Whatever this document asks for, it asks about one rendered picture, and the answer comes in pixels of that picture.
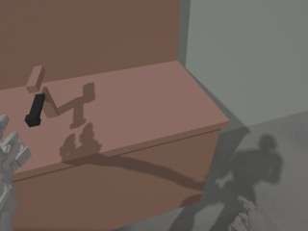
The counter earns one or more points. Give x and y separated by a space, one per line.
126 133

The left robot hand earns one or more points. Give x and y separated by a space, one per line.
10 159

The right robot hand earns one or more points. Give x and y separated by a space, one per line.
252 220

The tap lever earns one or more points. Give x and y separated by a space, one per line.
33 118

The left robot forearm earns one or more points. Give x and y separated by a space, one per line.
8 203

